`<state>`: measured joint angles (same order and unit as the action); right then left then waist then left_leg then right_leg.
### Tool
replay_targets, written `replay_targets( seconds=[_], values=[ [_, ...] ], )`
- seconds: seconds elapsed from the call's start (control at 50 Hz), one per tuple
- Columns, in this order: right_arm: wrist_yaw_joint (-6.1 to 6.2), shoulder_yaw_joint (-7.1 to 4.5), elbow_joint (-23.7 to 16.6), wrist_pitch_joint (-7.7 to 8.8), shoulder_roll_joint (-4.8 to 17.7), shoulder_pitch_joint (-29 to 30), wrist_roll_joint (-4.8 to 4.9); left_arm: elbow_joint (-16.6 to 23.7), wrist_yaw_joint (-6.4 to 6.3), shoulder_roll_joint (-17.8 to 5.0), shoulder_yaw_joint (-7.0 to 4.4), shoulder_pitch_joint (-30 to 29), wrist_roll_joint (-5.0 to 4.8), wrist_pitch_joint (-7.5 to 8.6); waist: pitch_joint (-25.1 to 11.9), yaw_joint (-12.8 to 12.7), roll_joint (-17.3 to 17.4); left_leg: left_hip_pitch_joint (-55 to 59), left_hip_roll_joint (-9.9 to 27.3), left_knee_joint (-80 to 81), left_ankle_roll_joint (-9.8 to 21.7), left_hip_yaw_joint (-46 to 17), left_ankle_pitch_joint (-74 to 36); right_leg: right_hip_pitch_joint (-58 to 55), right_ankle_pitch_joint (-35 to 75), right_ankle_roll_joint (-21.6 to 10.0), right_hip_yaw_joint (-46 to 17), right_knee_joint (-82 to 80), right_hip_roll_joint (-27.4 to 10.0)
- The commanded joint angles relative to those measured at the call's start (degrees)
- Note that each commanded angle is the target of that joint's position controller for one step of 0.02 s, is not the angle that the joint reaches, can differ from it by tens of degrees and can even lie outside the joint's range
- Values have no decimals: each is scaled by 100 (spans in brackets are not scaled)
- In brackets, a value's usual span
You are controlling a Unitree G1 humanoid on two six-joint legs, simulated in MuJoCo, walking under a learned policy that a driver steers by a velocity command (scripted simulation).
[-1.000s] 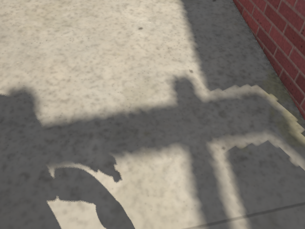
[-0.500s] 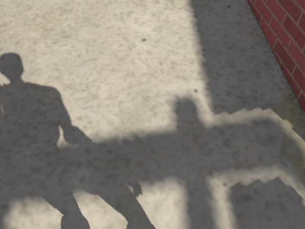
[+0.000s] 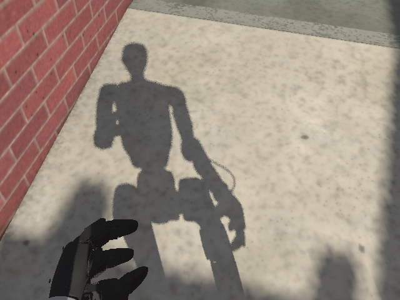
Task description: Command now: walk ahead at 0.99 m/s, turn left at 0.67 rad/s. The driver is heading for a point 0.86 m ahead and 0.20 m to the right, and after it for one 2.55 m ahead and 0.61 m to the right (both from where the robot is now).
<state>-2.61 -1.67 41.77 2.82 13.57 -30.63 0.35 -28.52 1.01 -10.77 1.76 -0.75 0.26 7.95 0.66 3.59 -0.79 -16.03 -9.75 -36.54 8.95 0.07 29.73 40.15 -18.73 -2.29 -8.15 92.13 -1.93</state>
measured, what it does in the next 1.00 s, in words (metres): climbs, turning right: right foot 0.06 m higher, then left foot 0.05 m higher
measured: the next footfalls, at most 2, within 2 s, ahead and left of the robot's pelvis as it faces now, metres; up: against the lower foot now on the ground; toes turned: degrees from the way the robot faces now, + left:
right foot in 0.26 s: +0.45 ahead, -0.09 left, +0.06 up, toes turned -1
left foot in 0.66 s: +0.83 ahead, +0.04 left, +0.11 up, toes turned -26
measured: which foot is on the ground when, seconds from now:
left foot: down 0.00-0.28, up 0.30-0.64, down 0.66-1.00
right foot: up 0.00-0.24, down 0.26-0.68, up 0.70-0.96, down 0.98-1.00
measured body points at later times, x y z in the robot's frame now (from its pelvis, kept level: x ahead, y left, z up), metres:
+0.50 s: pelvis +0.44 -0.06 +0.08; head +0.46 -0.06 +0.53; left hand +0.41 +0.18 -0.05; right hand +0.70 -0.26 +0.07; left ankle +0.52 +0.11 -0.50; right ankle +0.41 -0.09 -0.65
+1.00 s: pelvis +0.81 -0.17 +0.12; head +0.82 -0.21 +0.57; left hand +1.17 -0.14 +0.11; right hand +0.64 -0.41 -0.02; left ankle +0.80 +0.06 -0.60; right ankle +0.88 -0.34 -0.58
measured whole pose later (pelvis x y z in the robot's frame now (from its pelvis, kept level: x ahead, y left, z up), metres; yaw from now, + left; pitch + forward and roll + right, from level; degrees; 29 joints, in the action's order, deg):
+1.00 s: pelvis +0.81 -0.17 +0.12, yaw -30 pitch +1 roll +4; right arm 0.8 -3.9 49.2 4.1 18.2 -25.2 0.9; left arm -25.9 2.3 -16.8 0.1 -1.5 0.2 1.9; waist 1.9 5.4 -0.5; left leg -2.2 4.9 -27.8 -3.3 4.2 30.7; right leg 35.8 -17.1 -1.1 -0.5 43.2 -3.2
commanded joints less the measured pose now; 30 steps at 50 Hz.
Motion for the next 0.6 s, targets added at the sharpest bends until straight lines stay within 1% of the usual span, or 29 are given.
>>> replay_targets(
  seconds=[0.02,0.04,0.08,0.1,0.12,0.14,0.16,0.18,0.2,0.22,0.24,0.26,0.28,0.3,0.32,0.34,0.36,0.38,0.4,0.42,0.44,0.46,0.48,0.5,0.52,0.54,0.56,0.58,0.6],
  values=[
    [151,23,-484,217,378,967,10,166,6,-303,-42,648,81,-144,547,-890,-415,-656,1288,2311,728,-2312,-577,1207,462,168,617,-65,-310],
    [227,58,-394,208,337,910,21,260,-18,-245,12,274,96,-167,611,-715,-347,-899,1127,2453,594,-1886,-1011,1090,799,245,910,-541,-320],
    [348,104,-101,174,234,452,53,497,-59,-144,77,-535,85,-168,457,-254,-10,-767,1035,2781,394,-1243,-2108,585,1407,362,1372,-1832,-290],
    [374,105,63,158,250,197,11,620,-69,-103,84,-1017,19,-137,377,10,225,-479,1110,3036,345,-1123,-2506,329,1658,362,1560,-2533,-238],
    [382,100,201,134,322,4,-13,671,-58,-95,71,-1377,-80,-115,325,178,324,78,1221,3195,276,-956,-3034,269,1667,302,1746,-3145,-135],
    [377,145,299,136,340,21,-94,664,-42,-116,24,-1482,-162,-134,105,123,495,632,1212,3065,38,-684,-4874,-20,1579,126,2036,-3562,135],
    [392,111,414,133,559,-129,-118,663,38,-166,-8,-1531,-216,-124,-50,128,952,1396,1360,2690,-62,-426,-6814,-4,1169,-2,2222,-3958,314],
    [414,77,486,112,780,-124,-175,738,121,-284,-70,-1477,-287,-137,-217,4,1510,2038,1646,2401,-102,-385,-8295,-32,843,-113,2308,-4153,411],
    [430,77,527,68,844,-8,-300,734,148,-544,-206,-1233,-368,-203,-480,-275,1891,2581,1877,2042,-146,-313,-9562,-131,566,-221,2341,-4123,521],
    [482,48,500,3,915,196,-406,628,151,-770,-330,-742,-430,-297,-802,-635,2040,2935,2092,1492,-155,-269,-10627,-447,244,-329,2363,-4085,669],
    [520,-2,375,-45,1006,570,-483,315,156,-1098,-480,353,-442,-398,-1210,-1118,1895,3018,2189,422,-153,-158,-11340,-1265,118,-457,2253,-4251,808],
    [525,-122,146,-68,1357,1250,-457,-149,171,-1307,-599,1905,-417,-482,-1656,-1920,1396,2357,2098,-1135,-252,74,-11192,-2929,766,-630,1776,-5086,726],
    [521,-160,-232,27,1340,2035,-539,-824,156,-1438,-655,3411,-358,-540,-1726,-2423,239,328,1407,-3452,-307,-234,-7337,-4894,722,-774,566,-5207,374],
    [284,231,-505,342,-53,2362,-659,-1352,192,-1244,-548,3960,-161,-533,-1505,-1833,-2108,-1936,179,-5679,-567,-547,-164,-5920,768,-1105,-685,-5105,-12],
    [30,290,-953,637,-299,1206,31,-907,66,-785,-408,2672,156,-419,-1823,-583,-2642,-3465,239,-6301,-532,-1417,-535,-6059,-2204,-2022,-4387,-7470,-1041],
    [-39,279,-891,722,280,1538,194,-755,-5,-573,-456,2562,173,-354,-1073,-796,-1182,-3491,521,-6241,-381,-1240,-960,-5421,-3218,-1982,-4804,-8217,-1282],
    [-49,265,-1127,707,303,2057,93,-896,25,-498,-436,2506,126,-277,-263,-528,218,-3436,693,-5931,-356,-1063,-1163,-4369,-2607,-1793,-4244,-8301,-1177],
    [3,302,-1211,631,163,2398,-129,-969,133,-433,-391,2392,26,-188,-21,-318,973,-3094,903,-5586,-337,-1002,-1239,-3505,-1740,-1566,-3414,-8141,-785],
    [10,337,-1290,609,-13,2294,-169,-1015,150,-543,-400,2252,16,-134,149,-20,892,-2978,974,-5535,-431,-976,-1387,-2912,-1154,-1605,-2793,-8042,-430],
    [37,347,-1284,561,-5,2206,-171,-1033,132,-538,-388,2201,-30,-125,249,80,728,-3062,1079,-5650,-537,-847,-1375,-2613,-704,-1620,-2322,-8031,-213],
    [69,365,-1302,514,-21,2198,-178,-1097,116,-464,-346,2264,-92,-147,326,125,605,-3268,1163,-5732,-630,-654,-1311,-2398,-389,-1623,-1951,-7950,-54],
    [100,418,-1398,486,-104,2397,-241,-1171,108,-391,-307,2385,-145,-168,396,93,599,-3314,1252,-5537,-677,-416,-1287,-2051,-78,-1552,-1585,-7855,164],
    [115,487,-1622,485,-182,2650,-282,-1192,56,-489,-305,2274,-175,-197,534,138,355,-3208,1279,-4897,-805,-235,-1414,-1541,6,-1564,-1616,-8044,256],
    [158,498,-1801,503,-124,3132,-303,-1203,-12,-495,-301,2324,-191,-224,614,-62,338,-2901,1267,-4238,-972,-3,-1657,-1160,323,-1529,-1506,-8236,353],
    [211,511,-2003,540,-134,3656,-302,-1279,-91,-467,-294,2517,-216,-259,542,-296,267,-2385,1187,-3392,-1136,211,-1870,-997,873,-1440,-1338,-8344,429],
    [259,545,-2135,573,-278,4032,-263,-1376,-156,-485,-305,2681,-264,-299,367,-467,64,-1676,1039,-2462,-1258,373,-2041,-933,1355,-1353,-1141,-8369,556],
    [299,567,-2265,597,-425,4333,-182,-1481,-193,-570,-335,2842,-307,-335,227,-595,-141,-1044,876,-1522,-1355,424,-2139,-970,1664,-1285,-1076,-8343,569],
    [326,516,-2342,586,-407,4465,-53,-1579,-206,-661,-347,2972,-314,-343,-17,-633,-371,-516,700,-878,-1411,414,-2195,-1245,2190,-1223,-1185,-8180,466],
    [363,347,-2317,549,-78,4235,82,-1629,-225,-797,-354,2942,-295,-324,-387,-463,-660,-28,472,-449,-1401,343,-2090,-1780,3271,-1144,-1384,-7795,350]
  ],
)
